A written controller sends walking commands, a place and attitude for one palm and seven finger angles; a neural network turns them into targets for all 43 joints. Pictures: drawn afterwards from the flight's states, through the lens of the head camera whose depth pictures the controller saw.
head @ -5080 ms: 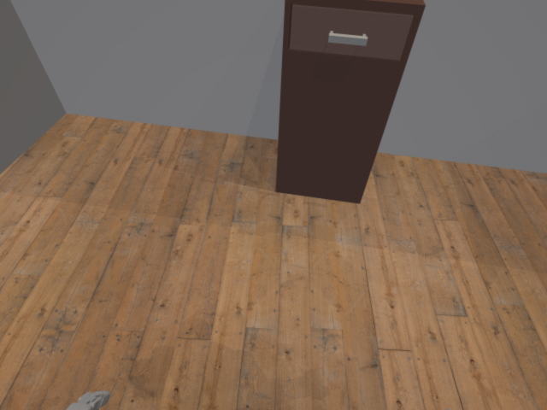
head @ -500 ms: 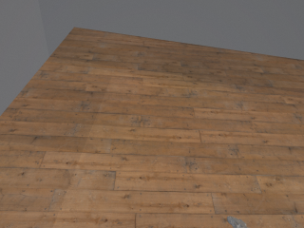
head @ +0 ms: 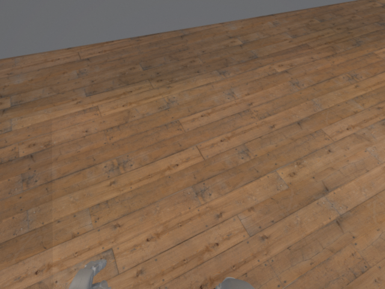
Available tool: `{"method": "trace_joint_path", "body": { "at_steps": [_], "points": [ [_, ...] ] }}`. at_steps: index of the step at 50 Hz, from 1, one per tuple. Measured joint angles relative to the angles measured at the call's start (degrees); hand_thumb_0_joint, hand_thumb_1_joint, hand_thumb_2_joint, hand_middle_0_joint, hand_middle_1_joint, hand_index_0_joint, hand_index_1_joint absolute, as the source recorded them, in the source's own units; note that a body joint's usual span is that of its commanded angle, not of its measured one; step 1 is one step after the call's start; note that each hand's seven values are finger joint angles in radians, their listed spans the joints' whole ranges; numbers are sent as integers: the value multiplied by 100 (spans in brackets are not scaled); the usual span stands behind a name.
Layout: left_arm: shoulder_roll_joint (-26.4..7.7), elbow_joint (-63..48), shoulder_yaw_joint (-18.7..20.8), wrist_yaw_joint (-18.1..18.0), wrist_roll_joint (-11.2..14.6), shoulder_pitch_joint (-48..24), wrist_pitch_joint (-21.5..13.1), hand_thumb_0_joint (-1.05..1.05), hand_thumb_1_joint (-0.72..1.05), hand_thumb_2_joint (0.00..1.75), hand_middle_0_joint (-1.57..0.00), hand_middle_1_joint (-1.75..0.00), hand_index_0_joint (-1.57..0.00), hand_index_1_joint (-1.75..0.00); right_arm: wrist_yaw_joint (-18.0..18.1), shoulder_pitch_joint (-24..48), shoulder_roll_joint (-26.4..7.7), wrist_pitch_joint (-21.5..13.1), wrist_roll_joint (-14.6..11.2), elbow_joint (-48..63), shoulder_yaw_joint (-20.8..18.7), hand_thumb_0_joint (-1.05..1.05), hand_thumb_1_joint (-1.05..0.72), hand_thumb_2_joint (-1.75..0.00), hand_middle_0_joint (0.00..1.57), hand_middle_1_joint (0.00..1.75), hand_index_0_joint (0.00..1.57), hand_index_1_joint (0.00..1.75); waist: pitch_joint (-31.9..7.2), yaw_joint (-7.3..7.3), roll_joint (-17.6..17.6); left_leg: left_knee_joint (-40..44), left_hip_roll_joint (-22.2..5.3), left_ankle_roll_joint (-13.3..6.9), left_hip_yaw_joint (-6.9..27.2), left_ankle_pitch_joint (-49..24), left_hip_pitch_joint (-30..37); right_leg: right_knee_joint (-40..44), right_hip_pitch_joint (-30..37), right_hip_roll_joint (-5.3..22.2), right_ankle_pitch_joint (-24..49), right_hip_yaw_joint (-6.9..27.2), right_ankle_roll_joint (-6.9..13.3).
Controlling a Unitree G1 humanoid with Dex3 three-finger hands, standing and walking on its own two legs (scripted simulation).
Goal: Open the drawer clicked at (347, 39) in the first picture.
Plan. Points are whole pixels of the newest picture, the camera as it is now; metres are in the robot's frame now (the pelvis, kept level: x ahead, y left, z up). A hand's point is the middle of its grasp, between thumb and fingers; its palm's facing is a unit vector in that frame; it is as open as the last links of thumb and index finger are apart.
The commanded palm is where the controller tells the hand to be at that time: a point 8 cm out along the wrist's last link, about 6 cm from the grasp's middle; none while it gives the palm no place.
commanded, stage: turn to face it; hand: left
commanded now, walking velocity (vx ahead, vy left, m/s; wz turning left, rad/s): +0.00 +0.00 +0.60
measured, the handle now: out of the picture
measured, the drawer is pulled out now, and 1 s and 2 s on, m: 0.00 0.00 0.00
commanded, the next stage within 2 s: none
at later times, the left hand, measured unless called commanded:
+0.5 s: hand out of the picture +0.05 +0.23 -0.19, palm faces +0.29 -0.94 -0.20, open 7.4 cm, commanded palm none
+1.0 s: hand out of the picture +0.00 +0.20 -0.14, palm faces +0.50 -0.82 -0.27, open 7.4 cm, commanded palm none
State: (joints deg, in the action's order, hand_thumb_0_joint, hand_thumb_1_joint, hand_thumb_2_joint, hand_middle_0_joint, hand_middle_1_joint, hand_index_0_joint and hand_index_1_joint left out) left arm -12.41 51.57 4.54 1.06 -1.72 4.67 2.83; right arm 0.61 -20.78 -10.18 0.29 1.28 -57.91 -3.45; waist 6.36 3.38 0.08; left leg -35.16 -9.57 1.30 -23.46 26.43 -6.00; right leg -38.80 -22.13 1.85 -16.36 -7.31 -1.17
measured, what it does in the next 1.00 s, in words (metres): steps on the spot, turning left: right foot, then left foot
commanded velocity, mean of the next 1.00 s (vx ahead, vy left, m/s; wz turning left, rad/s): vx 0.00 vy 0.00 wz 0.60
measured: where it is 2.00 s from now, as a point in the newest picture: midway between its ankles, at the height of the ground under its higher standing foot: outside the picture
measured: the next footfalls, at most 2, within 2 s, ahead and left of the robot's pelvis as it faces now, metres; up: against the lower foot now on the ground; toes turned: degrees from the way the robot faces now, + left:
right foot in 0.02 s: +0.08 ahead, -0.10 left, +0.00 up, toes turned -7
left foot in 0.44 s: +0.07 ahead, +0.12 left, +0.00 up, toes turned +22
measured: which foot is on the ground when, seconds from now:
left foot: down 0.00-0.02, up 0.04-0.42, down 0.44-0.98, up 1.00-1.00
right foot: up 0.00-0.00, down 0.02-0.44, up 0.46-0.98, down 1.00-1.00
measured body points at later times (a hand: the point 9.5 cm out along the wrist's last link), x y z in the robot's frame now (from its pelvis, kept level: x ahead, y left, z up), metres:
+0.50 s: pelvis +0.02 +0.02 -0.01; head +0.05 +0.06 +0.44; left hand +0.04 +0.28 -0.17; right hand +0.14 -0.22 -0.13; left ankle +0.03 +0.11 -0.72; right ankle +0.03 -0.11 -0.70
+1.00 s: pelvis +0.00 -0.04 +0.00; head +0.02 -0.04 +0.45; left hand -0.03 +0.24 -0.12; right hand +0.18 -0.23 -0.14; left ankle +0.03 +0.11 -0.72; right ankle +0.05 -0.15 -0.73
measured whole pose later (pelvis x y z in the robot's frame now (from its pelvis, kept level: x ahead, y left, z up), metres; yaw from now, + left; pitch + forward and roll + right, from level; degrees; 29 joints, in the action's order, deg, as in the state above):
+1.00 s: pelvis +0.00 -0.04 +0.00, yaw +29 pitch +1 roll +0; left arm -11.7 50.2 3.7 -1.2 -0.6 9.1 2.1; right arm -1.3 -12.0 -13.3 3.8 1.3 -51.8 -5.2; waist 2.0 1.8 2.1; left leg -31.3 3.8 -0.3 5.9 8.8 -24.5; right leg -32.4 -15.2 1.1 -19.6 -1.6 -1.5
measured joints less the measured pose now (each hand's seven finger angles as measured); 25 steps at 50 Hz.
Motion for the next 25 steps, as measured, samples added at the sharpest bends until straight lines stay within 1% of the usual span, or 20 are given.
{"method": "trace_joint_path", "body": {
  "at_steps": [1, 2, 3, 4, 5, 6, 7, 9, 11, 13, 16, 19, 21, 22, 23, 24, 25],
  "points": [
    [-1, -22, -33, -28, -18, -44, -111, 0, 91, 90, -19, -30, -19, -30, -15, -56, -2, 15, -33, -31, 3, 1, -91, -90, 20, 30, 20, 30, -28, 22, 0, -460, -72, 42, 80, 76, -190, 248, 140, -14, 273, -12, 210],
    [31, -8, -68, -71, -2, -106, -225, 0, 91, 90, -19, -30, -19, -30, -14, -29, -23, 68, -71, -80, 15, 1, -91, -90, 20, 30, 20, 30, -5, 44, 58, -1115, -103, 93, 410, 289, -480, 111, 107, -44, 159, -29, 363],
    [72, 16, -123, -111, 31, -153, -300, 0, 91, 90, -19, -30, -19, -30, 10, 7, -38, 136, -103, -117, 30, 1, -91, -90, 20, 30, 20, 30, 16, 87, 113, -1732, -38, 108, 845, 508, -770, -3, 128, -54, -19, -64, 444],
    [123, 46, -177, -148, 51, -176, -341, 0, 91, 90, -19, -30, -19, -30, 32, 35, -42, 192, -121, -149, 44, 1, -91, -90, 20, 30, 20, 30, 5, 113, 158, -2200, 47, 108, 1215, 600, -1007, -12, 207, -57, -147, -103, 479],
    [172, 76, -224, -178, 61, -174, -362, 0, 91, 90, -19, -30, -19, -30, 42, 60, -33, 232, -124, -180, 58, 1, -91, -90, 20, 30, 20, 30, -37, 113, 179, -2516, 124, 108, 1491, 594, -1193, 50, 305, -58, -209, -126, 487],
    [219, 108, -265, -203, 70, -155, -369, 0, 91, 90, -19, -30, -19, -30, 43, 92, -16, 259, -117, -206, 70, 1, -91, -90, 20, 30, 20, 30, -95, 102, 187, -2703, 181, 114, 1690, 525, -1341, 150, 406, -56, -218, -140, 477],
    [267, 143, -297, -224, 71, -129, -364, 0, 90, 90, -20, -30, -20, -30, 38, 130, 6, 276, -108, -220, 78, 1, -91, -90, 20, 30, 19, 30, -156, 95, 190, -2782, 219, 125, 1841, 418, -1465, 270, 506, -49, -187, -161, 440],
    [356, 207, -344, -245, 73, -83, -336, 0, 90, 90, -20, -30, -20, -30, 23, 211, 58, 296, -94, -197, 92, 1, -91, -90, 20, 30, 19, 30, -255, 108, 185, -2758, 260, 163, 2024, 212, -1671, 487, 677, -17, -119, -245, 430],
    [433, 243, -367, -249, 74, -43, -304, 0, 90, 90, -20, -30, -20, -30, -7, 303, 107, 303, -83, -146, 96, 1, -91, -90, 20, 30, 19, 30, -305, 106, 163, -2653, 281, 206, 2069, 47, -1828, 630, 802, 41, -85, -359, 425],
    [493, 265, -368, -251, 67, -3, -280, 0, 90, 90, -20, -30, -20, -30, -43, 404, 139, 308, -75, -93, 87, 1, -91, -90, 20, 30, 19, 30, -308, 74, 134, -2510, 301, 238, 2028, -66, -1927, 709, 891, 109, -77, -489, 398],
    [519, 261, -315, -261, 60, 89, -254, 0, 90, 90, -20, -30, -20, -30, -87, 562, 149, 318, -54, -9, 59, 1, -91, -90, 20, 30, 19, 30, -265, -31, 61, -2117, 340, 260, 1867, -123, -1934, 702, 946, 225, -108, -687, 336],
    [401, 226, -211, -286, 40, 174, -237, -1, 91, 90, -20, -30, -20, -30, -123, 689, 82, 312, -46, 87, 7, 1, -92, -90, 20, 30, 20, 30, -202, -153, -39, -1496, 389, 236, 1698, -215, -1788, 522, 906, 364, -215, -909, 249],
    [269, 226, -142, -291, 40, 264, -196, -1, 91, 90, -20, -30, -20, -30, -151, 746, 23, 281, -33, 184, -18, 1, -92, -90, 20, 30, 20, 30, -175, -202, -112, -912, 423, 199, 1593, -553, -1579, 267, 823, 476, -356, -1057, 168],
    [200, 230, -108, -291, 53, 329, -167, -1, 91, 90, -20, -30, -20, -30, -164, 754, -19, 250, -24, 245, -33, 1, -92, -90, 20, 30, 20, 30, -184, -219, -140, -565, 463, 110, 1572, -773, -1447, 59, 740, 546, -465, -1113, 116],
    [109, 246, -60, -289, 78, 374, -117, -1, 91, 90, -20, -30, -20, -30, -167, 785, -29, 210, -7, 290, -51, 1, -92, -90, 20, 30, 20, 30, -178, -226, -232, -576, 559, -92, 1574, -762, -1501, -245, 588, 634, -615, -1025, 25],
    [28, 261, -18, -296, 88, 416, -49, -1, 91, 90, -20, -30, -20, -30, -166, 818, -43, 172, 6, 344, -53, 1, -92, -90, 20, 30, 20, 30, -161, -246, -285, -658, 619, -273, 1586, -714, -1578, -720, 360, 612, -1041, -765, -74],
    [-45, 280, 17, -302, 84, 457, 19, 0, 91, 90, -20, -30, -20, -30, -156, 853, -57, 137, 15, 386, -48, 1, -92, -90, 20, 30, 20, 30, -138, -270, -307, -666, 647, -401, 1593, -696, -1604, -1277, 111, 533, -1332, -471, -128]
  ]
}}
